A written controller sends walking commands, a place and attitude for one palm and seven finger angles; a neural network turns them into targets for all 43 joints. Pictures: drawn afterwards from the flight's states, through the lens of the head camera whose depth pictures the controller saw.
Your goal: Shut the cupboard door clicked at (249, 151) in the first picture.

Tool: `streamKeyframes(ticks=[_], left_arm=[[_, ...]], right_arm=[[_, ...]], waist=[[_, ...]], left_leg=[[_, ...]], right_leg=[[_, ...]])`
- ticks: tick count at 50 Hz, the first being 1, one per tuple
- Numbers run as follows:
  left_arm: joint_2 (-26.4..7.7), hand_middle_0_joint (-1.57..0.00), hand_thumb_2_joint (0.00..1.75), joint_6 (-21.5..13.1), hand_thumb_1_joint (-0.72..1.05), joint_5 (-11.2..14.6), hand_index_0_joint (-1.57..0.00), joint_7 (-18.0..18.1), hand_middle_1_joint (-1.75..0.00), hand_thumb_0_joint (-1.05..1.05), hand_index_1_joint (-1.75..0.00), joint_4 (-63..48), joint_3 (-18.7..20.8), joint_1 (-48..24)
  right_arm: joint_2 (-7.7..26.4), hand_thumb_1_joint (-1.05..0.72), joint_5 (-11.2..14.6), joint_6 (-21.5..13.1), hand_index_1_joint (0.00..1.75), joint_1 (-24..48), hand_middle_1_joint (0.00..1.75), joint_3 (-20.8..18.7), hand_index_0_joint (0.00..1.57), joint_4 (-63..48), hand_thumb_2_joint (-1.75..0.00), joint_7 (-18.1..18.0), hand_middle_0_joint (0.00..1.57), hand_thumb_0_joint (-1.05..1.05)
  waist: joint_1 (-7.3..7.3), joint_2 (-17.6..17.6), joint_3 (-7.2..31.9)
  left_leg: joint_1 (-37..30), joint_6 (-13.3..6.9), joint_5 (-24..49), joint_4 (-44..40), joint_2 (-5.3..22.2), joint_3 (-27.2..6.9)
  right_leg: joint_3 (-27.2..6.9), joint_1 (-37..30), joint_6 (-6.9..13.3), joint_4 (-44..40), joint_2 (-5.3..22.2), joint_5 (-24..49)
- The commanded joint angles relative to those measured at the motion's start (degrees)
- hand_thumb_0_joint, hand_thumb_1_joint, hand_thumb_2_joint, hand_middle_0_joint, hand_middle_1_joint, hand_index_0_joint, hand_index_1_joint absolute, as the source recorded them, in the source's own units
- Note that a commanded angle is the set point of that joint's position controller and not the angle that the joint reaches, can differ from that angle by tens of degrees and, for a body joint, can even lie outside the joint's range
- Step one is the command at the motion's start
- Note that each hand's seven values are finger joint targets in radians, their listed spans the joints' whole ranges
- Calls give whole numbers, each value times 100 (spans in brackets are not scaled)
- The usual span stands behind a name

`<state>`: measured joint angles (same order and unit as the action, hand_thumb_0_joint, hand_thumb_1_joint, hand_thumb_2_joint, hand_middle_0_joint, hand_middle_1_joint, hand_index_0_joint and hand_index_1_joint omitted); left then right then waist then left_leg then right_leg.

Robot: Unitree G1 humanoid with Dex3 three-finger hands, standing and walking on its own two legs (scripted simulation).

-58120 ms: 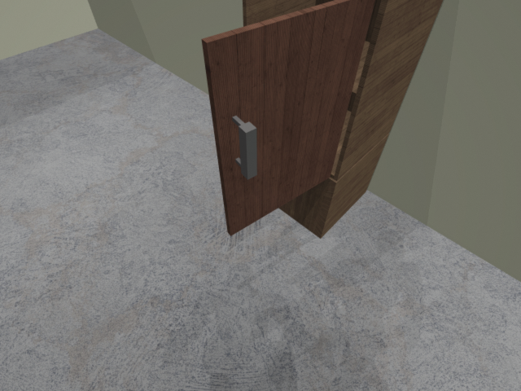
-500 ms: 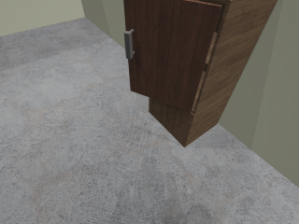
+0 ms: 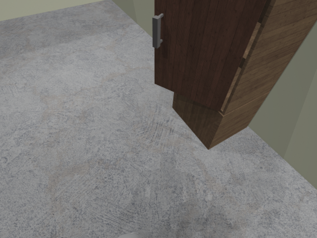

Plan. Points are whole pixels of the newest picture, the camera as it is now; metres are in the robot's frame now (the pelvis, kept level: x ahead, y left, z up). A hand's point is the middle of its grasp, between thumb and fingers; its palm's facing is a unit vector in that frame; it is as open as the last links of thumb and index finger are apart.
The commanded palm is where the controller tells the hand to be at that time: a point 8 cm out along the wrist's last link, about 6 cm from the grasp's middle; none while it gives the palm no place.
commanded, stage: walk to a spot facing it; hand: left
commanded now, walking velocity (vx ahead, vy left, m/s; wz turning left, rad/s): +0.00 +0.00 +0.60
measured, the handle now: (158, 30) +0.95 +0.03 +0.03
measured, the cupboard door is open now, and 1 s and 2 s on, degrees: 27 27 27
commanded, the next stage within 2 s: turn to face it in 1.86 s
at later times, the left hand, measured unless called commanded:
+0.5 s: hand out of the picture +0.07 +0.24 -0.14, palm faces +0.28 -0.92 -0.28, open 7.4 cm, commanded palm none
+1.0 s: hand out of the picture -0.10 +0.16 -0.18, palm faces +0.64 -0.73 -0.23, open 7.4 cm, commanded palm none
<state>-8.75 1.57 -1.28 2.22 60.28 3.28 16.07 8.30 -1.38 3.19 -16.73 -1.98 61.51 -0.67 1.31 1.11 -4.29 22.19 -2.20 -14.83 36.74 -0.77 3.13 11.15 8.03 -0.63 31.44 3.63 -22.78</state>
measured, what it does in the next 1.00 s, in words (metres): steps on the spot, turning left: right foot, then left foot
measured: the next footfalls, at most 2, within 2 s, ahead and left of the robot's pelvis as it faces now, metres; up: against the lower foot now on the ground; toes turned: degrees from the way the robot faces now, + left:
right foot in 0.58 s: +0.08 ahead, -0.14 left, +0.00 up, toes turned +23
left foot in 0.98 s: -0.01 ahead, +0.09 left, +0.00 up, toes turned +43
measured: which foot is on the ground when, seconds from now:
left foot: down 0.00-0.58, up 0.60-0.96, down 0.98-1.00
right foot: down 0.00-0.12, up 0.14-0.56, down 0.58-0.98, up 1.00-1.00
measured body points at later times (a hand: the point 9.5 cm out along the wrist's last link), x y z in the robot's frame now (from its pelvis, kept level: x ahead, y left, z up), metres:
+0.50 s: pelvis +0.00 -0.01 +0.01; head +0.06 +0.01 +0.46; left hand +0.06 +0.28 -0.12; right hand +0.13 -0.24 -0.13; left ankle +0.04 +0.09 -0.73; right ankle +0.03 -0.17 -0.68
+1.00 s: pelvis +0.02 +0.00 -0.01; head +0.07 +0.05 +0.43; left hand -0.13 +0.20 -0.16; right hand +0.28 -0.13 -0.14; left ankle -0.03 +0.07 -0.73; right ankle +0.04 -0.16 -0.72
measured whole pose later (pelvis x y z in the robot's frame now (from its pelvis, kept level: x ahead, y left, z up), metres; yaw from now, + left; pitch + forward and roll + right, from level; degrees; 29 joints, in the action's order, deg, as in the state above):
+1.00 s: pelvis +0.02 +0.00 -0.01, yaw +39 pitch +1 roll +1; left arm -12.9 1.4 -1.3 1.1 51.5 3.4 17.9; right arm 13.4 -1.4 3.4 -5.4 -3.1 50.5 2.0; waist -1.1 -3.3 -7.8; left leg 19.2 -1.5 -19.2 37.5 -1.0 5.1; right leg 13.0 12.5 -3.1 41.5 10.7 -26.8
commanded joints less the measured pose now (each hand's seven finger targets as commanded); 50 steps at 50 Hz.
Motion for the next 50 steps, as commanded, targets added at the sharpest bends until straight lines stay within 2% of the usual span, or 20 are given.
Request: streamKeyframes(ticks=[1, 4, 5, 6, 8, 10, 13, 21, 27, 28, 29, 30, 31, 33, 37, 42, 47, 48, 49, 50], left_arm=[[-1026, -20, 90, -86, 90, -94, -20, 83, -30, 0, -30, -495, 256, 52], [-1188, -20, 90, -73, 90, -49, -20, 47, -30, 0, -30, -673, 300, -169], [-1064, -20, 90, -39, 90, 34, -20, 19, -30, 0, -30, -799, 290, -18], [-778, -20, 90, -4, 90, 81, -20, 15, -30, 0, -30, -1024, 187, -137], [-881, -20, 90, 98, 90, 9, -20, 32, -30, 0, -30, -1102, 215, -551], [-913, -20, 90, 77, 90, -31, -20, -40, -30, 0, -30, -1107, 242, -805], [-883, -20, 90, 46, 90, -50, -20, -101, -30, 0, -30, -1078, 254, -572], [-897, -20, 90, 52, 90, -29, -20, -102, -30, 0, -30, -1429, 190, -897], [-1097, -20, 90, 9, 90, 29, -20, -57, -30, 0, -30, -1295, 235, 34], [-1410, -20, 90, -37, 90, -32, -20, -32, -30, 0, -30, -1306, 306, 199], [-1942, -20, 90, -97, 90, -121, -20, 6, -30, 0, -30, -1423, 379, 82], [-1782, -20, 90, -61, 90, -54, -20, 35, -30, 0, -30, -1518, 274, -447], [-1496, -20, 90, -50, 90, -27, -20, 24, -30, 0, -30, -1662, 179, -966], [-1168, -20, 90, -144, 90, 13, -20, 23, -30, 0, -30, -1638, 135, -967], [-1244, -20, 90, -199, 90, -3, -20, 61, -30, 0, -30, -1415, 195, -82], [-1455, -20, 90, -166, 90, -40, -20, 39, -30, 0, -30, -1212, 276, 538], [-1550, -20, 90, -180, 90, -33, -20, -30, -30, 0, -30, -1249, 340, 371], [-1523, -20, 90, -182, 90, 14, -20, -59, -30, 0, -30, -1284, 327, 275], [-1203, -20, 90, -175, 90, 42, -20, -130, -30, 0, -30, -1464, 260, 232], [-972, -20, 90, -156, 90, 13, -20, -139, -30, 0, -30, -1776, 127, -329]], right_arm=[[548, -90, 16, -79, 30, 244, 30, -234, 20, -738, -90, 23, 20, 0], [697, -90, 15, -132, 30, -212, 30, -238, 20, -788, -90, 80, 20, 0], [1098, -90, -31, -200, 30, -675, 30, -288, 20, -720, -90, 63, 20, 0], [1597, -90, -15, -210, 30, -963, 30, -383, 20, -609, -90, -27, 20, 0], [1597, -90, -28, -155, 30, -667, 30, -404, 20, -681, -90, -62, 20, 0], [1509, -90, -70, -187, 30, -134, 30, -357, 20, -949, -90, -91, 20, 0], [1479, -90, -42, -241, 30, 161, 30, -343, 20, -1056, -90, -107, 20, 0], [1646, -90, -52, -150, 30, 147, 30, -487, 20, -1166, -90, -30, 20, 0], [1554, -90, -4, -52, 30, 698, 30, -538, 20, -1425, -90, 25, 20, 0], [1294, -90, 57, -34, 30, 669, 30, -530, 20, -1459, -90, 59, 20, 0], [964, -90, 83, -61, 30, 508, 30, -494, 20, -1521, -90, 69, 20, 0], [1252, -90, -24, -46, 30, 573, 30, -543, 20, -1486, -90, 89, 20, 0], [1156, -90, -56, -4, 30, 333, 30, -521, 20, -1448, -90, 145, 20, 0], [1105, -90, -37, 47, 30, 311, 30, -483, 20, -1293, -90, 170, 20, 0], [961, -90, 26, 9, 30, 814, 30, -343, 20, -1485, -90, 203, 20, 0], [795, -90, 41, 8, 30, 1333, 30, -230, 20, -1596, -90, 225, 20, 0], [944, -90, 40, -110, 30, 877, 30, -235, 20, -1522, -90, 216, 20, 0], [1175, -90, 12, -166, 30, 324, 30, -295, 20, -1397, -90, 224, 20, 0], [1891, -90, -45, -227, 30, -196, 30, -465, 20, -1291, -90, 201, 20, 0], [2307, -90, -11, -218, 30, -725, 30, -568, 20, -1138, -90, 138, 20, 0]], waist=[[-130, -1135, -67], [172, -351, 225], [318, 1108, 508], [364, 2316, 685], [311, 977, 625], [171, 493, 293], [-18, 295, 477], [107, 723, 787], [-328, 699, 901], [-388, -162, 876], [-380, -1713, 838], [-158, -1268, 383], [154, -735, 252], [223, -1165, 230], [-151, -1203, 614], [-426, -1383, 551], [-137, -1324, 816], [203, -812, 1114], [448, 961, 1456], [739, 1674, 1461]], left_leg=[[842, 246, -1455, 1786, 440, -21], [-307, 165, 337, -148, 402, 61], [-1124, -279, 2866, -1065, 1049, -1392], [-1759, -973, 4943, -1473, 2151, -3161], [-1037, -836, 1148, -2016, 2018, -2930], [-419, -648, -205, -2228, 1728, -2901], [-712, -558, 14, -2176, 1301, -2389], [-1117, -752, 414, -1961, 1135, -2681], [203, -306, 58, -1515, 521, -2564], [912, 41, -715, -682, 17, -2046], [1696, 491, -1446, 1145, -738, -931], [1436, 422, -1756, 2526, -383, -913], [1246, 393, -1296, 3121, -260, -958], [1389, 529, -855, 3575, -26, -701], [1464, 621, -929, 2615, 79, -260], [1055, 524, -1060, 1397, 76, 131], [-512, 266, -411, -408, -102, 476], [-1688, 132, 414, -1069, 56, 199], [-3049, -507, 1362, -1258, 1492, -1775], [-3371, -1187, 2406, -1510, 2423, -3109]], right_leg=[[-904, -54, 1235, -863, 2135, 3020], [-11, 98, 528, 929, 1556, 3630], [228, 1049, 0, 2287, 827, 2018], [-277, 2220, -279, 3516, 32, -1645], [-1124, 2227, -65, 3855, 204, -1106], [-1296, 2382, -152, 3851, 234, -278], [-1290, 2412, -252, 3500, 131, 295], [-1221, 2129, -321, 2056, -201, -26], [-1037, -94, -118, -449, -475, 647], [-1735, -616, 122, -1330, 268, 251], [-3733, -653, 787, -2088, 1943, -285], [-3496, 489, 997, -1998, 2345, 186], [-2673, 874, 960, -1805, 1921, 538], [-1951, 501, 799, -1298, 1331, 2185], [-1183, -918, 729, -582, 1331, 4783], [-895, -1240, 687, -353, 1472, 5279], [-420, -652, 432, 394, 1497, 4859], [-165, 70, 196, 1243, 1396, 3930], [132, 1880, -205, 2662, 609, 645], [-385, 3108, -301, 3616, 167, -1673]])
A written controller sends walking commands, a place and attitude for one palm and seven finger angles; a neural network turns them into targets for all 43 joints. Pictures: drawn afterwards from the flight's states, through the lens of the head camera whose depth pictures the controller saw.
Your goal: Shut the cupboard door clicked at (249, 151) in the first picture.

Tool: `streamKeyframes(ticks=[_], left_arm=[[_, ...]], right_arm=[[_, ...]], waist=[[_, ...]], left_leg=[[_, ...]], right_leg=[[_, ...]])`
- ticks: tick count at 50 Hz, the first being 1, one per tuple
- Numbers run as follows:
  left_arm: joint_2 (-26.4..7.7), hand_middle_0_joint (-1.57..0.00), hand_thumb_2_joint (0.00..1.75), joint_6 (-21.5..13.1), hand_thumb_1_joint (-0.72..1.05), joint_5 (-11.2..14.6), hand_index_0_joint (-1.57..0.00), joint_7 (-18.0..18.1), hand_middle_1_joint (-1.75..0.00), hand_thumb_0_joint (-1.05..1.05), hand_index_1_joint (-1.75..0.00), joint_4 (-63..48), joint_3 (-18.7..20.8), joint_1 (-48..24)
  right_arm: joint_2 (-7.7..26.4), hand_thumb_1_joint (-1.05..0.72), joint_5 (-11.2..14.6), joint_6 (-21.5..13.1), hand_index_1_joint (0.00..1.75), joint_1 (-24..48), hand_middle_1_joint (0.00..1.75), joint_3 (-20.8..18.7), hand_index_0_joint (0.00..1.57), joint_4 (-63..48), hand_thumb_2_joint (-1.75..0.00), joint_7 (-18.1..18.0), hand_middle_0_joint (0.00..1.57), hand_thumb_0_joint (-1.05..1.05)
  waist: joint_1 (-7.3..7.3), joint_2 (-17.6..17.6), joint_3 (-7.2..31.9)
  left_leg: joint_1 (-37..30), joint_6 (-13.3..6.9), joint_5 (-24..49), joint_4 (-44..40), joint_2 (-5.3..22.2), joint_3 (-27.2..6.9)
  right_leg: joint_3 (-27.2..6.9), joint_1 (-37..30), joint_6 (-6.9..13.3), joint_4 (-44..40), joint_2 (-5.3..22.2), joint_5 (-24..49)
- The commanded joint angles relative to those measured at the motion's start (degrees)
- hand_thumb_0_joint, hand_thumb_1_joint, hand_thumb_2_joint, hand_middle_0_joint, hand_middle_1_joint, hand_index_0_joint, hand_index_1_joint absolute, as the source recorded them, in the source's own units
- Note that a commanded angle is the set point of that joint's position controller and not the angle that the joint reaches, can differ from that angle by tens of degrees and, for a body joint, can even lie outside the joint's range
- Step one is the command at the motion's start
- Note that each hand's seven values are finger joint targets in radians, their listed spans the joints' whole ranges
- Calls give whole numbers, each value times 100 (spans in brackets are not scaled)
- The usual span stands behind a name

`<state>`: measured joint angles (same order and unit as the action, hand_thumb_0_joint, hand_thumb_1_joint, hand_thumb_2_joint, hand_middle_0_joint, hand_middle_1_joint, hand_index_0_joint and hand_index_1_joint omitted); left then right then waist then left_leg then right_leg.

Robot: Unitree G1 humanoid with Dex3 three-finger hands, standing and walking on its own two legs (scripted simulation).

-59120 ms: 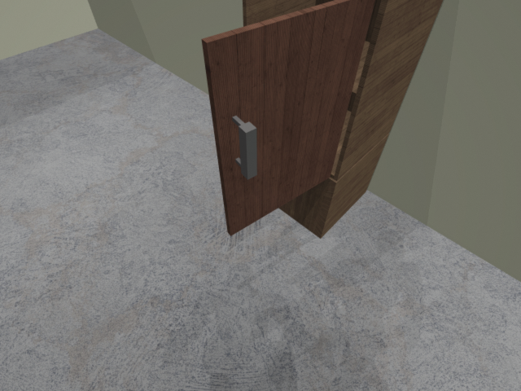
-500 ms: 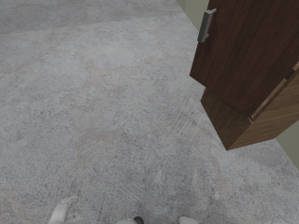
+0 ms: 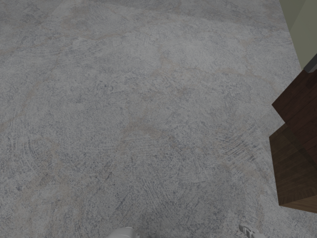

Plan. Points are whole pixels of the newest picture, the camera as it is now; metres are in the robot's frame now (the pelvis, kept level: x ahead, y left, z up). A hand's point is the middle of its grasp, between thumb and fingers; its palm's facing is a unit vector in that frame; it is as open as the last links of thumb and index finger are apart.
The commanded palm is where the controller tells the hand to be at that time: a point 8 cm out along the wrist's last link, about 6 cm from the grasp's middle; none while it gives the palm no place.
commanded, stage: walk to a spot facing it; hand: left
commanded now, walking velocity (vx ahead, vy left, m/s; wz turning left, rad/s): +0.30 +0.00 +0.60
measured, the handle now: out of the picture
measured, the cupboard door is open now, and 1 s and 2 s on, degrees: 27 27 27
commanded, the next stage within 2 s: turn to face it in 0.86 s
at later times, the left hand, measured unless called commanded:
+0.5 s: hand (94, 174) +0.28 +0.21 -0.13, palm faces +0.12 -0.97 -0.23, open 7.4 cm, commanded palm none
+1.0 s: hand (90, 210) +0.19 +0.21 -0.18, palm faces +0.56 -0.80 -0.23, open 7.3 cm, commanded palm none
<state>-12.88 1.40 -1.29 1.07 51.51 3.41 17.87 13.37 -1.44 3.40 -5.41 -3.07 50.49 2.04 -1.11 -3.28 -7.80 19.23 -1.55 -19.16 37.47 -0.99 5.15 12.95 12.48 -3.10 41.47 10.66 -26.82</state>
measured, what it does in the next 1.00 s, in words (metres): walks ahead, turning left: right foot, then left foot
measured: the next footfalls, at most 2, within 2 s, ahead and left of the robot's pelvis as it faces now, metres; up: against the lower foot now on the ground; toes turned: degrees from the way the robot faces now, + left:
right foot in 0.52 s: +0.31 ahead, -0.10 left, +0.00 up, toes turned +10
left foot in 0.98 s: +0.36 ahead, +0.16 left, +0.00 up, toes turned +37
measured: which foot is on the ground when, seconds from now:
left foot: down 0.00-0.52, up 0.54-0.96, down 0.98-1.00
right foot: up 0.00-0.50, down 0.52-0.98, up 1.00-1.00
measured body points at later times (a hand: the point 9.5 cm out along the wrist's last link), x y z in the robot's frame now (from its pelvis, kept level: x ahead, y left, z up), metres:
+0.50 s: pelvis +0.15 +0.00 +0.01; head +0.20 -0.01 +0.46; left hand +0.27 +0.26 -0.11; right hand +0.13 -0.25 -0.14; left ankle +0.00 +0.09 -0.72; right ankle +0.26 -0.11 -0.71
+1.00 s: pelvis +0.30 +0.05 +0.00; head +0.34 +0.10 +0.44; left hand +0.16 +0.26 -0.16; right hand +0.57 -0.10 -0.12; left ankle +0.33 +0.14 -0.72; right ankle +0.27 -0.11 -0.70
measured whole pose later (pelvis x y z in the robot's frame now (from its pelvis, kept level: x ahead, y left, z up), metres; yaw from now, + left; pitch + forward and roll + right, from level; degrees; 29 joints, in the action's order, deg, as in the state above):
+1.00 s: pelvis +0.30 +0.05 +0.00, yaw +33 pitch +1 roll -2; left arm -13.3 0.3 -0.9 1.0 54.0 3.3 19.5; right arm 14.9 -1.9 0.9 -3.9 -2.7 48.3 2.3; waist -1.0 -1.4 -6.5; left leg 26.1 -4.2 -10.4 38.3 -0.1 6.3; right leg 17.8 9.8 -3.1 45.4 9.3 -29.9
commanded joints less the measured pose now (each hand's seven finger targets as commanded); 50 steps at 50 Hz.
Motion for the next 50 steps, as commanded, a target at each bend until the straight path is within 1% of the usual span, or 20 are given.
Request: streamKeyframes(ticks=[1, 3, 6, 19, 22, 24, 25, 26, 27, 28, 29, 31, 33, 38, 44, 46, 47, 48, 49, 50], left_arm=[[-750, -20, 90, -84, 90, -33, -20, -5, -30, 0, -30, -962, 146, -889], [-687, -20, 90, -86, 90, -43, -20, -76, -30, 0, -30, -792, 206, -1069], [-644, -20, 90, -94, 90, -60, -20, -208, -30, 0, -30, -514, 213, -659], [-500, -20, 90, -266, 90, 4, -20, -293, -30, 0, -30, -937, 87, -1914], [-482, -20, 90, -307, 90, 28, -20, -274, -30, 0, -30, -916, 95, -1771], [-643, -20, 90, -378, 90, 24, -20, -232, -30, 0, -30, -642, 155, -772], [-908, -20, 90, -442, 90, -1, -20, -176, -30, 0, -30, -386, 246, 76], [-1523, -20, 90, -473, 90, -83, -20, -88, -30, 0, -30, -238, 388, 821], [-1510, -20, 90, -426, 90, -17, -20, -67, -30, 0, -30, -188, 358, 895], [-1215, -20, 90, -405, 90, -16, -20, -35, -30, 0, -30, -264, 321, 437], [-909, -20, 90, -381, 90, -5, -20, 8, -30, 0, -30, -325, 270, -5], [-498, -20, 90, -425, 90, 12, -20, 21, -30, 0, -30, -426, 117, -464], [-424, -20, 90, -489, 90, 2, -20, 13, -30, 0, -30, -396, 90, -484], [-449, -20, 90, -483, 90, 18, -20, 41, -30, 0, -30, -196, 83, -188], [-774, -20, 90, -381, 90, -45, -20, 62, -30, 0, -30, -170, 175, 68], [-1026, -20, 90, -349, 90, -22, -20, 46, -30, 0, -30, -275, 246, 37], [-1109, -20, 90, -328, 90, 3, -20, 46, -30, 0, -30, -297, 266, -41], [-969, -20, 90, -305, 90, 47, -20, 39, -30, 0, -30, -367, 228, 50], [-536, -20, 90, -274, 90, 121, -20, 20, -30, 0, -30, -510, 70, 197], [-645, -20, 90, -171, 90, 106, -20, 111, -30, 0, -30, -552, 26, 3]], right_arm=[[1621, -90, 9, -219, 30, -1887, 30, -400, 20, 57, -90, -178, 20, 0], [1222, -90, -14, -289, 30, -1257, 30, -268, 20, -172, -90, -275, 20, 0], [1027, -90, 13, -439, 30, -901, 30, -173, 20, -248, -90, -293, 20, 0], [859, -90, 2, -632, 30, -1779, 30, -180, 20, 251, -90, -326, 20, 0], [875, -90, -10, -631, 30, -1718, 30, -191, 20, 320, -90, -349, 20, 0], [885, -90, 37, -633, 30, -1552, 30, -199, 20, 361, -90, -336, 20, 0], [768, -90, 112, -679, 30, -1509, 30, -196, 20, 345, -90, -299, 20, 0], [390, -90, 163, -727, 30, -1806, 30, -134, 20, 258, -90, -263, 20, 0], [463, -90, 128, -666, 30, -1894, 30, -166, 20, 207, -90, -286, 20, 0], [487, -90, 77, -621, 30, -1774, 30, -188, 20, 240, -90, -265, 20, 0], [452, -90, 61, -573, 30, -1580, 30, -196, 20, 263, -90, -232, 20, 0], [248, -90, 59, -426, 30, -1237, 30, -146, 20, 277, -90, -142, 20, 0], [37, -90, 48, -289, 30, -1361, 30, -98, 20, 285, -90, -85, 20, 0], [-38, -90, 21, -157, 30, -969, 30, -56, 20, 110, -90, -13, 20, 0], [108, -90, 12, -205, 30, -101, 30, 10, 20, -361, -90, 48, 20, 0], [327, -90, -3, -243, 30, -391, 30, -34, 20, -379, -90, 22, 20, 0], [551, -90, -21, -258, 30, -817, 30, -94, 20, -301, -90, 13, 20, 0], [988, -90, -70, -317, 30, -1365, 30, -198, 20, -215, -90, -18, 20, 0], [1615, -90, -45, -375, 30, -1776, 30, -302, 20, -169, -90, -91, 20, 0], [1627, -90, 60, -319, 30, -1758, 30, -232, 20, -114, -90, -198, 20, 0]], waist=[[981, 1454, 1484], [680, 1356, 757], [309, 1094, 655], [464, 1030, 291], [356, 1020, 447], [-142, 629, 864], [-504, 119, 1356], [-694, -1427, 2165], [-537, -1511, 2264], [-374, -1203, 1580], [-224, -1220, 1177], [99, -360, 713], [285, -475, 684], [324, -644, 771], [102, -561, 676], [243, -499, 968], [520, -304, 1214], [750, 656, 1770], [794, 2251, 2282], [790, 1291, 2549]], left_leg=[[-2667, -1303, 1843, -1720, 2439, -3105], [-1574, -918, 1017, -1982, 1803, -2666], [-1367, -711, 997, -2169, 1316, -2083], [-1883, -1037, 2031, -2233, 1260, -2299], [-1565, -896, 2623, -1897, 1204, -2293], [-973, -655, 3053, -1029, 915, -2090], [14, -433, 2645, -24, 628, -1898], [1135, -70, -376, 1792, -308, -1088], [1392, -56, -1574, 3142, -340, -906], [1690, -85, -1179, 3746, 0, -1048], [1756, -64, -761, 4002, 242, -1005], [1472, 104, -217, 3793, 523, -875], [1384, 214, -20, 3433, 472, -679], [1519, 319, 409, 2429, 451, -225], [1147, 155, 254, 590, 316, 154], [376, 29, 446, 39, 32, 323], [-466, -20, 964, -442, -23, 228], [-1853, -340, 2988, -759, 672, -673], [-2922, -1244, 6230, -899, 2488, -2908], [-2679, -1510, 6158, -1008, 2672, -2601]], right_leg=[[-1111, 2816, 32, 2756, -278, -1016], [-1262, 2693, 14, 2739, -212, -61], [-1243, 2553, -90, 2634, -316, 870], [-1214, 2703, -140, 394, -528, 1505], [-1152, 1659, 41, -344, -748, 1438], [-1043, -115, 152, -1178, -978, 1841], [-1534, -1876, 303, -1517, -503, 2029], [-3373, -3245, 843, -2001, 1255, 1793], [-4159, -2850, 1088, -2412, 1837, 1560], [-3923, -2187, 1094, -2540, 1690, 1051], [-3478, -1497, 1027, -2617, 1583, 1068], [-1922, -418, 948, -2536, 1164, 2451], [-1021, -247, 822, -2393, 934, 3846], [-153, -715, 696, -2247, 724, 5091], [-46, -1238, 773, -1574, 1012, 5599], [113, -1211, 707, -837, 1043, 5943], [219, -864, 574, -59, 964, 5436], [309, 191, 289, 1222, 542, 3618], [-114, 1813, -70, 2897, -504, -1251], [-1153, 1640, 84, 3253, -499, -1314]])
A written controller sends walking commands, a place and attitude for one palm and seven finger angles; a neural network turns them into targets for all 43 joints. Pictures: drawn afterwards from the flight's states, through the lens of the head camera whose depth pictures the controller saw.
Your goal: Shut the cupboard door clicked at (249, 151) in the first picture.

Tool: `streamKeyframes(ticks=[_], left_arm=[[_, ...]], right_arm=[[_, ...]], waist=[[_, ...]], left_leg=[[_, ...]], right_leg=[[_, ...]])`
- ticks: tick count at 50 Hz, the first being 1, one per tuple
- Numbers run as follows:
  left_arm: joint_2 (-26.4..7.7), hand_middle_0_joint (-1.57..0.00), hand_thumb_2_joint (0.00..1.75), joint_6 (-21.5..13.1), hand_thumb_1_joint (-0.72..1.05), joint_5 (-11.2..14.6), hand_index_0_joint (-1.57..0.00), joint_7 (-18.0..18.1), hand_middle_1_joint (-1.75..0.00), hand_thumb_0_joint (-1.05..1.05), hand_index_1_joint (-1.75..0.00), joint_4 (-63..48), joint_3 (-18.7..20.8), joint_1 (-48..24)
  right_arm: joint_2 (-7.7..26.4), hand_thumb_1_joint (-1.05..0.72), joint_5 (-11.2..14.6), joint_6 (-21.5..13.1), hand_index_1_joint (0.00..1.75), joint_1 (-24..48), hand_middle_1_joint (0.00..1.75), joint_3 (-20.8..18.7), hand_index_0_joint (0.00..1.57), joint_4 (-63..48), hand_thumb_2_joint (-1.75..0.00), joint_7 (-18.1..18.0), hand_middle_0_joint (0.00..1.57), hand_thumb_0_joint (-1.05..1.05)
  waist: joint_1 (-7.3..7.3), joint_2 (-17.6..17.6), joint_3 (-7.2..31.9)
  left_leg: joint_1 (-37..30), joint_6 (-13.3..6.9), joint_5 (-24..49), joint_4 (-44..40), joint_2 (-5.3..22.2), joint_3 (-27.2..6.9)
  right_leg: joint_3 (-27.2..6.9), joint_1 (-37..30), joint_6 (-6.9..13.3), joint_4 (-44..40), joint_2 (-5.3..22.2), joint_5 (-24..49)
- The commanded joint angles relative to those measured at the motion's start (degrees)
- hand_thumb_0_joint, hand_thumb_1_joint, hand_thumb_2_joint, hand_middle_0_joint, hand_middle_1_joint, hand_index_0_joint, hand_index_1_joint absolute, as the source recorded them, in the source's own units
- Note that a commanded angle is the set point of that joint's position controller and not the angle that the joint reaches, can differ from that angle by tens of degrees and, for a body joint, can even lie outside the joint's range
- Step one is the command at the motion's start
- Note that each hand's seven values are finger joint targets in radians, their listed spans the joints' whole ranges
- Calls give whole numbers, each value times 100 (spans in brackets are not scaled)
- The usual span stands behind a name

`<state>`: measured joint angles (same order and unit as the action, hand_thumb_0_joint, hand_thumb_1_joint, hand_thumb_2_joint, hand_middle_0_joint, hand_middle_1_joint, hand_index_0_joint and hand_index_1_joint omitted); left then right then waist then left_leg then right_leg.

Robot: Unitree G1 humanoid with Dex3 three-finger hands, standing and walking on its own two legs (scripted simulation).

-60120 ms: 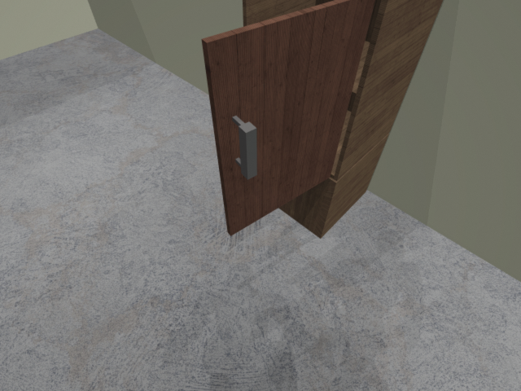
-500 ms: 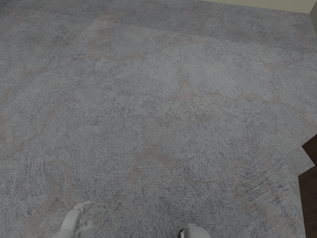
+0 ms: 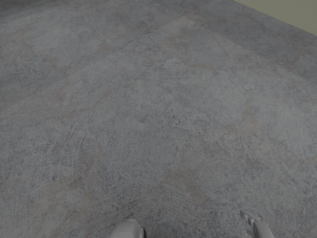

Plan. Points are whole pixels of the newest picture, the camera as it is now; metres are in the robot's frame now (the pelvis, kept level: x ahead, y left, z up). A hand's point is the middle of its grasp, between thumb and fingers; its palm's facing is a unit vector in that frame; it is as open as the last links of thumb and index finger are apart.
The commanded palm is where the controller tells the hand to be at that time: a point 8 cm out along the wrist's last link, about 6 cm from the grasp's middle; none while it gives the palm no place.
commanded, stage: turn to face it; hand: left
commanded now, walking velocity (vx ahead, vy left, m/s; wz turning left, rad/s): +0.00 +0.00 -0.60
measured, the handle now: out of the picture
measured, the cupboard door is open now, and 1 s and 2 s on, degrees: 27 27 27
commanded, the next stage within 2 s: none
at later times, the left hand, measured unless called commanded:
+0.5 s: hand (96, 231) +0.14 +0.18 -0.15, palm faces -0.18 -0.96 -0.20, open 7.4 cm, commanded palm none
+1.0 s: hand (123, 200) +0.22 +0.12 -0.14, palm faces -0.45 -0.87 -0.22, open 7.4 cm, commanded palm none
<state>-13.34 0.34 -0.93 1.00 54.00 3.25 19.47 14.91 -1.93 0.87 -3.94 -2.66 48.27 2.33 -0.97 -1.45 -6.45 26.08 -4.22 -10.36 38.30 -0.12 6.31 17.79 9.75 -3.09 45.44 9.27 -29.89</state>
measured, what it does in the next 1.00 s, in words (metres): steps on the spot, turning right: right foot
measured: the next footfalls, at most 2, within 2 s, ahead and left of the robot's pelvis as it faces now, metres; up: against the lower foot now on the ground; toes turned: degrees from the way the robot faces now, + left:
right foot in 0.58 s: +0.03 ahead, -0.13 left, +0.00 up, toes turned -23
left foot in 1.06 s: +0.19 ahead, +0.07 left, +0.00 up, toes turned -31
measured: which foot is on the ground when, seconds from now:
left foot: down 0.00-0.60, up 0.62-1.00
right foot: up 0.00-0.56, down 0.58-1.00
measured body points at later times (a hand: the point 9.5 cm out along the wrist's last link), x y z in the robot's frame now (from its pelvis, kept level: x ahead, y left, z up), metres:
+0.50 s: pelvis +0.05 +0.00 +0.02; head +0.08 +0.00 +0.47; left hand +0.15 +0.23 -0.13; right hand +0.06 -0.26 -0.12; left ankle +0.08 +0.06 -0.71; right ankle +0.00 -0.13 -0.68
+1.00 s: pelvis +0.07 -0.02 +0.02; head +0.11 -0.04 +0.47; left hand +0.25 +0.16 -0.12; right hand +0.03 -0.28 -0.12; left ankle +0.14 +0.10 -0.68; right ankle +0.00 -0.12 -0.71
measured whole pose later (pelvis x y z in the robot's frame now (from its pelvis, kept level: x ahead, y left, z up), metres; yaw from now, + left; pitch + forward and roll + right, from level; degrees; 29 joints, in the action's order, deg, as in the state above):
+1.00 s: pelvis +0.07 -0.02 +0.02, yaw -30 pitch +2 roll +0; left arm -11.4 2.7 -1.5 -0.1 50.8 3.6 11.9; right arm 11.8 -0.6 3.0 -8.2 -2.5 51.3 -1.2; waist -0.9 -0.8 -4.4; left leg 24.3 4.7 -23.8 46.6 1.9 0.0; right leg -6.1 14.7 1.1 29.6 -2.7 -16.5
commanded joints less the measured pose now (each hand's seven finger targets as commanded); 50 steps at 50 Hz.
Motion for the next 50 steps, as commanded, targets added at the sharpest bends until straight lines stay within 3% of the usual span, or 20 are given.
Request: streamKeyframes(ticks=[1, 3, 4, 6, 13, 16, 20, 25, 26, 28, 29, 30, 31, 33, 35, 37, 41, 46, 48, 50], left_arm=[[-500, -20, 90, -36, 90, 45, -20, 141, -30, 0, -30, -800, 47, -133], [-378, -20, 90, 61, 90, -9, -20, 127, -30, 0, -30, -386, 18, -12], [-404, -20, 90, 113, 90, -28, -20, 84, -30, 0, -30, -283, 6, 41], [-253, -20, 90, 178, 90, -40, -20, 39, -30, 0, -30, -68, -16, 266], [-270, -20, 90, 384, 90, -70, -20, -79, -30, 0, -30, -204, 208, -106], [-199, -20, 90, 364, 90, -70, -20, -134, -30, 0, -30, -346, 233, -321], [-74, -20, 90, 314, 90, -73, -20, -175, -30, 0, -30, -492, 217, -607], [-75, -20, 90, 269, 90, -71, -20, -176, -30, 0, -30, -578, 200, -624], [-106, -20, 90, 261, 90, -66, -20, -176, -30, 0, -30, -566, 207, -582], [-277, -20, 90, 221, 90, -76, -20, -165, -30, 0, -30, -471, 255, -190], [-690, -20, 90, 145, 90, -123, -20, -122, -30, 0, -30, -438, 319, 29], [-1180, -20, 90, 86, 90, -133, -20, -56, -30, 0, -30, -412, 385, 123], [-1249, -20, 90, 101, 90, -51, -20, -6, -30, 0, -30, -409, 367, 186], [-947, -20, 90, 107, 90, -59, -20, 82, -30, 0, -30, -521, 343, -348], [-754, -20, 90, 89, 90, -15, -20, 69, -30, 0, -30, -663, 257, -720], [-790, -20, 90, 46, 90, -13, -20, 36, -30, 0, -30, -696, 257, -727], [-893, -20, 90, 35, 90, -31, -20, 0, -30, 0, -30, -622, 305, -446], [-1018, -20, 90, 91, 90, -67, -20, -21, -30, 0, -30, -680, 376, -494], [-1066, -20, 90, 121, 90, -77, -20, -33, -30, 0, -30, -719, 399, -646], [-1036, -20, 90, 150, 90, -58, -20, -33, -30, 0, -30, -759, 400, -865]], right_arm=[[1248, -90, 89, -69, 30, -1443, 30, -189, 20, -44, -90, -277, 20, 0], [815, -90, 73, -146, 30, -691, 30, -37, 20, -179, -90, -402, 20, 0], [601, -90, 77, -172, 30, -522, 30, 47, 20, -169, -90, -427, 20, 0], [464, -90, 73, -201, 30, -460, 30, 100, 20, -37, -90, -454, 20, 0], [495, -90, 74, -79, 30, -551, 30, -26, 20, 144, -90, -478, 20, 0], [438, -90, 56, -87, 30, -717, 30, -81, 20, 230, -90, -475, 20, 0], [438, -90, 29, -107, 30, -1017, 30, -159, 20, 355, -90, -480, 20, 0], [623, -90, 29, -72, 30, -1029, 30, -237, 20, 425, -90, -442, 20, 0], [660, -90, 38, -64, 30, -1033, 30, -244, 20, 431, -90, -436, 20, 0], [705, -90, 78, -35, 30, -861, 30, -267, 20, 377, -90, -408, 20, 0], [463, -90, 125, -11, 30, -874, 30, -250, 20, 276, -90, -368, 20, 0], [106, -90, 124, 3, 30, -573, 30, -150, 20, 5, -90, -340, 20, 0], [251, -90, 120, 98, 30, -546, 30, -145, 20, -26, -90, -382, 20, 0], [254, -90, 100, 129, 30, -487, 30, -156, 20, 0, -90, -398, 20, 0], [304, -90, 87, 121, 30, -672, 30, -173, 20, 126, -90, -361, 20, 0], [255, -90, 79, 132, 30, -795, 30, -168, 20, 149, -90, -350, 20, 0], [235, -90, 93, 101, 30, -591, 30, -150, 20, 14, -90, -385, 20, 0], [226, -90, 142, 59, 30, -385, 30, -136, 20, -177, -90, -411, 20, 0], [225, -90, 169, 39, 30, -464, 30, -138, 20, -200, -90, -421, 20, 0], [226, -90, 188, -11, 30, -811, 30, -138, 20, -117, -90, -438, 20, 0]], waist=[[504, 494, 1734], [267, 1115, 1421], [158, 1122, 1163], [27, 704, 1021], [67, 460, 413], [134, 669, 557], [282, 847, 819], [246, 1120, 973], [201, 1059, 962], [-73, 701, 1008], [-190, -445, 1112], [-324, -1591, 846], [-339, -1121, 850], [-101, -1171, 632], [67, -599, 703], [103, -418, 816], [-57, -518, 930], [-110, -746, 891], [-41, -881, 862], [157, -885, 970]], left_leg=[[-2632, -1170, 4106, -1302, 2483, -2178], [-1947, -705, 2581, -1667, 1986, -1860], [-1647, -560, 2115, -1867, 1768, -1510], [-1472, -358, 1604, -2088, 1581, -1143], [-1199, -441, -200, -2532, 1936, -945], [-1576, -534, 47, -2396, 2022, -728], [-2088, -572, 1195, -1987, 2131, -441], [-2221, -447, 1970, -1442, 2252, -63], [-2105, -354, 1919, -1312, 2232, 39], [-1514, 30, 1190, -621, 2026, 372], [-812, 417, 46, 454, 1463, 746], [615, 719, -2521, 1665, 551, 662], [736, 698, -2502, 2499, 510, -119], [1311, 726, -1905, 3010, 575, -599], [1074, 832, -1217, 2957, 643, -656], [857, 902, -1061, 2705, 540, -608], [855, 964, -1238, 2081, 417, -600], [407, 926, -1416, 1162, 262, -574], [-30, 867, -1392, 626, 167, -560], [-771, 817, -822, -463, 77, -552]], right_leg=[[-1676, 1866, 124, 2734, -220, -725], [-1944, 1862, 43, 2457, -220, -88], [-2022, 1663, 55, 2217, -205, 283], [-2053, 1464, 75, 1794, -341, 655], [-1901, 1950, -11, 1763, -482, 884], [-1730, 2039, -23, 1404, -459, 796], [-1495, 1866, 27, 627, -529, 604], [-1253, 1326, 185, -315, -697, 633], [-1218, 1103, 227, -611, -722, 857], [-1295, 218, 364, -1684, -696, 1940], [-2484, -361, 687, -2421, 62, 2924], [-4011, -684, 1349, -2627, 1177, 4810], [-3908, -415, 1689, -2657, 1382, 4703], [-3690, -508, 1559, -2599, 895, 4350], [-3081, -418, 1371, -2502, 528, 4259], [-2960, -381, 1317, -2466, 383, 4299], [-3234, -788, 1409, -2288, 342, 4816], [-3673, -521, 1488, -2142, 295, 4669], [-3790, -200, 1422, -2059, 251, 4542], [-3798, 138, 1166, -1741, 29, 4373]])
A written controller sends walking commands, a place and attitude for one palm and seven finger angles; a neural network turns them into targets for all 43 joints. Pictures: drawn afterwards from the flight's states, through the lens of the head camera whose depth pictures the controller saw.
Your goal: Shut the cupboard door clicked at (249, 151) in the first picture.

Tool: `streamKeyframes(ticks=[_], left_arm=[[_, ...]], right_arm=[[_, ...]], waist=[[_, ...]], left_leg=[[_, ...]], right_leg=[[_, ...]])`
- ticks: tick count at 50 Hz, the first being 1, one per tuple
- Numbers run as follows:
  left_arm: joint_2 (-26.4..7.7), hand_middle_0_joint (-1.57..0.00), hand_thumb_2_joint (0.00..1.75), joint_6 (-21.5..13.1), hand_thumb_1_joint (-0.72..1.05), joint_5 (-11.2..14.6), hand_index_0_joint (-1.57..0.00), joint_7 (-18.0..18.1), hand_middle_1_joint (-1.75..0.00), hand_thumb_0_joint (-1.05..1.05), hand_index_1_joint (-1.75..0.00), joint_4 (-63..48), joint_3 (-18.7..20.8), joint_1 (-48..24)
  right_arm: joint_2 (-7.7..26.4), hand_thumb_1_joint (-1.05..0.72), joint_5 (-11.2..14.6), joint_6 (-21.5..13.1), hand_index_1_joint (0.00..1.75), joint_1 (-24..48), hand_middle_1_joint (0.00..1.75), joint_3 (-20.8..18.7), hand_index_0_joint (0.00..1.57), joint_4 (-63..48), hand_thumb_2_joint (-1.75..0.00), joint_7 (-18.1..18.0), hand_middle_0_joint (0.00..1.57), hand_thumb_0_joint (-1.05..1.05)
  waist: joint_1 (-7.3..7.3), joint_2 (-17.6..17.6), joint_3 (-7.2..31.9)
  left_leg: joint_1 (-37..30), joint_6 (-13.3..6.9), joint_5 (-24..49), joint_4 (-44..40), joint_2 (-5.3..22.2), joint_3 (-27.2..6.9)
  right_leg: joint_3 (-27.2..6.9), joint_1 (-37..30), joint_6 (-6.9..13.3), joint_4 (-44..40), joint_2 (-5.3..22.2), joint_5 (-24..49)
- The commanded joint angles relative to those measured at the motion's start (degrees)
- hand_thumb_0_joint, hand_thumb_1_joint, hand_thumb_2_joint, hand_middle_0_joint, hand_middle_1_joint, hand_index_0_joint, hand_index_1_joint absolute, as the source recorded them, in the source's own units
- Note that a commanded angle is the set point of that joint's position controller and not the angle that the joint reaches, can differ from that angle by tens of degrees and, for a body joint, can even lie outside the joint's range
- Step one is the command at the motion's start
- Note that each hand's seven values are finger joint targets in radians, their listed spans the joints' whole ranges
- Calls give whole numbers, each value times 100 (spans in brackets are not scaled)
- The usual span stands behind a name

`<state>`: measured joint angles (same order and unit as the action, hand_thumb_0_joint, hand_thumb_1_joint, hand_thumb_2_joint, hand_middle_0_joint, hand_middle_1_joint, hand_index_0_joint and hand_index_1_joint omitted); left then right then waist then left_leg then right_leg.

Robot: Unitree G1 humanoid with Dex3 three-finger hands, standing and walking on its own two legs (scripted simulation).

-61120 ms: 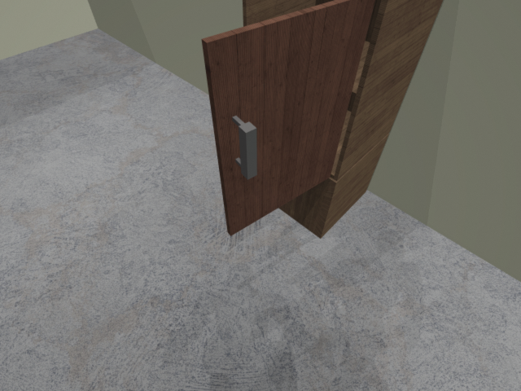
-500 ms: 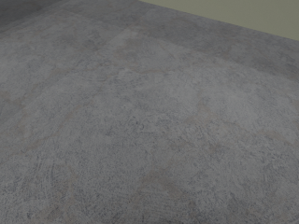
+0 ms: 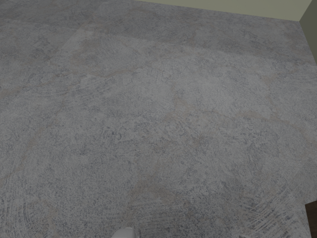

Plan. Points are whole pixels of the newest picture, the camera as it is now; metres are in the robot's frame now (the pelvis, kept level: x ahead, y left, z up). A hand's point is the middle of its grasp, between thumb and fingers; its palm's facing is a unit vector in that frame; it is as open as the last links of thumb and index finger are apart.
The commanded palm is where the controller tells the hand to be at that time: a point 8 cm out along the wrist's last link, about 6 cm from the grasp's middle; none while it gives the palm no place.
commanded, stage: turn to face it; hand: left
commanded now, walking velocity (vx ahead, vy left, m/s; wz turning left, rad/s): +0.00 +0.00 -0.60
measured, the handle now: out of the picture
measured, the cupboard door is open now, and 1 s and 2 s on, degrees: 27 27 27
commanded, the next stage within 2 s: take the last steps up to it in 2.00 s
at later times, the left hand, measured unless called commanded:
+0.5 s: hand (102, 220) +0.18 +0.18 -0.16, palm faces -0.32 -0.91 -0.26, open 7.4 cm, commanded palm none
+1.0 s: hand (114, 216) +0.19 +0.15 -0.18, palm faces -0.52 -0.83 -0.20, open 7.4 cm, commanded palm none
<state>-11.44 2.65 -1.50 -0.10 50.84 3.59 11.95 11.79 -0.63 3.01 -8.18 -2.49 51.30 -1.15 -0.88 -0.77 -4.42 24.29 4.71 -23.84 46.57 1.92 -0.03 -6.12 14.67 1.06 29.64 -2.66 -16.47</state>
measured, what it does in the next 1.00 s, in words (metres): steps on the spot, turning right: left foot, then right foot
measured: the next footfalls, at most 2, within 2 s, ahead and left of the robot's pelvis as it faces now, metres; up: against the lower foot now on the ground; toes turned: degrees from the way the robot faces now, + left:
left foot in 0.06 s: +0.06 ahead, +0.13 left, +0.00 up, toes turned -1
right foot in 0.52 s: -0.01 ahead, -0.11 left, +0.00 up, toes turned -25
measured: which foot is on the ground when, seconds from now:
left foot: up 0.00-0.04, down 0.06-0.52, up 0.54-0.92, down 0.94-1.00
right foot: down 0.00-0.06, up 0.08-0.50, down 0.52-0.94, up 0.96-1.00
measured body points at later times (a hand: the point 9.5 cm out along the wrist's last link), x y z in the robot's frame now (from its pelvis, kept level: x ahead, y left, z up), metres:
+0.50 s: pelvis +0.00 +0.01 -0.01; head +0.04 -0.01 +0.44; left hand +0.19 +0.23 -0.14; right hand -0.05 -0.25 -0.16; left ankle +0.02 +0.14 -0.74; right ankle -0.05 -0.10 -0.73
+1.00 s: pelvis +0.02 +0.02 -0.01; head +0.08 +0.01 +0.44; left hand +0.22 +0.20 -0.17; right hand -0.02 -0.25 -0.13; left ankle +0.09 +0.11 -0.74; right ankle -0.06 -0.08 -0.71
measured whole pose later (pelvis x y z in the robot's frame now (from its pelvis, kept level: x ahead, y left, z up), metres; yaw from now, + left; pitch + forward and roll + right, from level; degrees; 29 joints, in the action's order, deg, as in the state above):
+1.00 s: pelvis +0.02 +0.02 -0.01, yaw -35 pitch +2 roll -1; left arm -14.0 4.5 -0.9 -0.6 51.6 4.2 11.8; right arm 11.8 -1.3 1.2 -8.3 -1.1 48.7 -1.1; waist -1.2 -3.0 -4.2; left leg 18.8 0.1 -17.5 34.4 2.1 3.2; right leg -5.9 23.0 -0.6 46.4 -3.3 -26.9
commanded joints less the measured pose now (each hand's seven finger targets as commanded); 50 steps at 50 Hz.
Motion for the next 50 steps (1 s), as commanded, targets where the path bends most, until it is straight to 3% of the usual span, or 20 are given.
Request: streamKeyframes(ticks=[1, 2, 3, 4, 5, 10, 19, 23, 24, 25, 26, 28, 33, 42, 45, 46, 47, 48, 49, 50], left_arm=[[-1156, -20, 90, -59, 90, 38, -20, 67, -30, 0, -30, -477, 344, -226], [-865, -20, 90, -36, 90, 87, -20, 53, -30, 0, -30, -556, 288, -162], [-586, -20, 90, -32, 90, 128, -20, -3, -30, 0, -30, -628, 221, 32], [-786, -20, 90, -29, 90, 64, -20, 5, -30, 0, -30, -676, 210, -177], [-824, -20, 90, -11, 90, 24, -20, -35, -30, 0, -30, -671, 267, -141], [-751, -20, 90, 116, 90, 17, -20, -217, -30, 0, -30, -489, 281, -113], [-571, -20, 90, 81, 90, 20, -20, -245, -30, 0, -30, -629, 170, -577], [-668, -20, 90, 19, 90, 33, -20, -219, -30, 0, -30, -511, 183, -193], [-854, -20, 90, -30, 90, 14, -20, -197, -30, 0, -30, -406, 224, 179], [-1428, -20, 90, -118, 90, -43, -20, -135, -30, 0, -30, -305, 316, 586], [-1852, -20, 90, -140, 90, -1, -20, -42, -30, 0, -30, -217, 385, 737], [-1571, -20, 90, -124, 90, 29, -20, 66, -30, 0, -30, -332, 343, 396], [-1161, -20, 90, -182, 90, 56, -20, 72, -30, 0, -30, -528, 211, -201], [-1328, -20, 90, -133, 90, -18, -20, 62, -30, 0, -30, -433, 329, 21], [-1250, -20, 90, -71, 90, 32, -20, 44, -30, 0, -30, -480, 315, -341], [-975, -20, 90, -41, 90, 86, -20, 29, -30, 0, -30, -549, 259, -293], [-649, -20, 90, -26, 90, 136, -20, -30, -30, 0, -30, -625, 197, -72], [-807, -20, 90, -12, 90, 70, -20, -37, -30, 0, -30, -650, 203, -238], [-889, -20, 90, -28, 90, 31, -20, -74, -30, 0, -30, -699, 230, -186], [-872, -20, 90, 4, 90, -32, -20, -107, -30, 0, -30, -529, 296, -98]], right_arm=[[626, -90, 58, -264, 30, -602, 30, -161, 20, -347, -90, -101, 20, 0], [966, -90, 16, -335, 30, -777, 30, -208, 20, -306, -90, -123, 20, 0], [1507, -90, -53, -358, 30, -860, 30, -300, 20, -358, -90, -133, 20, 0], [1519, -90, -76, -302, 30, -964, 30, -283, 20, -410, -90, -140, 20, 0], [1321, -90, -123, -299, 30, -738, 30, -217, 20, -498, -90, -150, 20, 0], [1023, -90, -110, -312, 30, -239, 30, -128, 20, -620, -90, -178, 20, 0], [1232, -90, -111, -277, 30, -715, 30, -273, 20, -310, -90, -88, 20, 0], [1367, -90, -86, -245, 30, -520, 30, -325, 20, -304, -90, -36, 20, 0], [1304, -90, -49, -234, 30, -426, 30, -326, 20, -335, -90, -9, 20, 0], [921, -90, 3, -213, 30, -387, 30, -255, 20, -473, -90, 21, 20, 0], [654, -90, -22, -176, 30, -47, 30, -160, 20, -742, -90, 19, 20, 0], [806, -90, -8, -73, 30, -43, 30, -177, 20, -645, -90, -43, 20, 0], [780, -90, -44, -68, 30, -323, 30, -183, 20, -375, -90, 22, 20, 0], [631, -90, 31, -177, 30, -25, 30, -136, 20, -601, -90, -43, 20, 0], [672, -90, 53, -235, 30, -668, 30, -152, 20, -419, -90, -78, 20, 0], [980, -90, 16, -298, 30, -821, 30, -185, 20, -373, -90, -103, 20, 0], [1560, -90, -69, -330, 30, -875, 30, -292, 20, -433, -90, -110, 20, 0], [1653, -90, -95, -280, 30, -904, 30, -284, 20, -500, -90, -127, 20, 0], [1494, -90, -110, -268, 30, -685, 30, -219, 20, -641, -90, -120, 20, 0], [1238, -90, -136, -329, 30, -469, 30, -160, 20, -625, -90, -149, 20, 0]], waist=[[278, -835, 819], [322, 117, 979], [285, 1799, 1087], [415, 1437, 946], [282, 987, 773], [82, 1091, 549], [332, 1346, 689], [75, 1158, 764], [-138, 770, 864], [-365, -762, 1039], [-449, -1834, 772], [-247, -1413, 543], [112, -865, 668], [-60, -802, 792], [308, -796, 828], [350, 45, 907], [312, 1762, 1012], [390, 1587, 834], [248, 931, 633], [105, 1192, 616]], left_leg=[[-1360, -99, 1152, -2037, -85, 105], [-2167, -303, 1563, -2728, 705, -568], [-2643, -953, 2691, -2879, 2190, -1955], [-2116, -1402, 2990, -2777, 2601, -2051], [-1689, -1512, 2845, -2882, 2450, -1768], [-1754, -1205, 3161, -2676, 1605, -228], [-2067, -1232, 3476, -2311, 1885, 389], [-1542, -887, 2932, -1684, 1868, 724], [-1108, -632, 2472, -1038, 1648, 927], [-78, -256, 720, 218, 1034, 1281], [1082, -49, -1458, 1458, 294, 943], [1333, -123, -812, 2265, 479, -38], [879, 64, 338, 1873, 405, 38], [165, 6, -100, -193, 48, 78], [-1305, -67, 1071, -1862, -72, 137], [-2010, -232, 1213, -2637, 549, -405], [-2493, -816, 1818, -3000, 2060, -1891], [-1897, -1308, 2127, -3061, 2637, -2098], [-1402, -1408, 2098, -3015, 2510, -1783], [-1455, -1235, 2727, -3011, 2124, -1447]], right_leg=[[-1276, 150, 497, 57, 985, 2563], [-827, 871, 185, 612, 433, 1317], [40, 1782, -160, 1928, -219, -1559], [197, 1618, -218, 3026, 80, -2055], [187, 1602, -279, 3559, 205, -1835], [559, 1713, -467, 3808, 410, -940], [1099, 1090, -397, 1872, 433, -952], [1250, 0, -193, 413, 301, -65], [1104, -698, -90, -330, 381, 650], [-336, -1562, 274, -999, 1498, 1765], [-1741, -1465, 847, -966, 2461, 3762], [-1441, -885, 1069, -1191, 2234, 2519], [-499, -690, 786, -878, 1456, 2754], [-1420, -679, 1045, -549, 1526, 2930], [-1337, 325, 552, -135, 1104, 2160], [-953, 971, 252, 384, 564, 1173], [-50, 1888, -109, 1675, -207, -1208], [241, 1781, -189, 2911, 16, -1974], [211, 1593, -231, 3385, 265, -1696], [241, 1764, -332, 3719, 234, -1404]])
